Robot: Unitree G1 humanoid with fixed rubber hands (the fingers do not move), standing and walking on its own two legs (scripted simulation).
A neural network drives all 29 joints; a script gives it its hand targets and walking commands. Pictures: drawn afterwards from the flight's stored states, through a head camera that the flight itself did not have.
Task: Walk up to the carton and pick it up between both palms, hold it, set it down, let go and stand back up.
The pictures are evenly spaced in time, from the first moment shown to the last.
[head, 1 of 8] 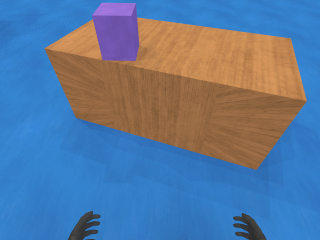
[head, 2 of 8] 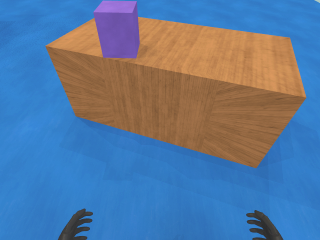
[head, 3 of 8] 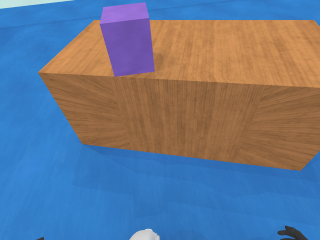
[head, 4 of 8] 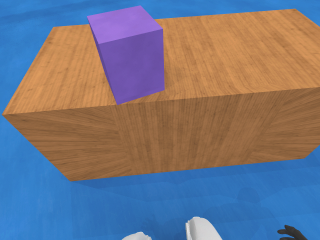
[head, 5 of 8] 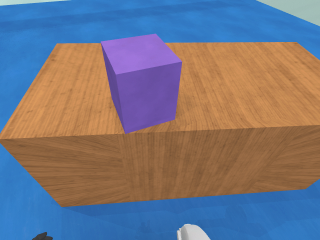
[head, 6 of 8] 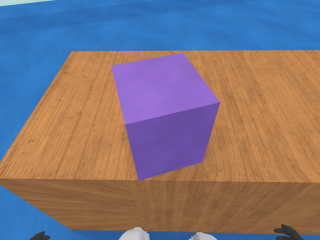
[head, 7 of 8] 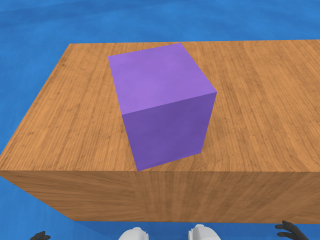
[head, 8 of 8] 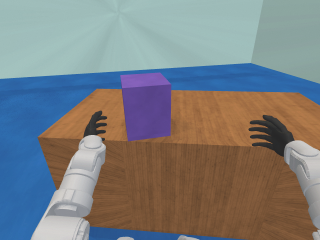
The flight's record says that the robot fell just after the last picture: yes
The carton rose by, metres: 0.00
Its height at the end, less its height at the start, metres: +0.00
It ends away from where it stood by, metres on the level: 0.00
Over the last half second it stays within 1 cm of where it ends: yes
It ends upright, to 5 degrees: yes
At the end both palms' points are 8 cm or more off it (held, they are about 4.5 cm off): yes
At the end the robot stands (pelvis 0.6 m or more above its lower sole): yes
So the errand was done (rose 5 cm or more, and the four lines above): no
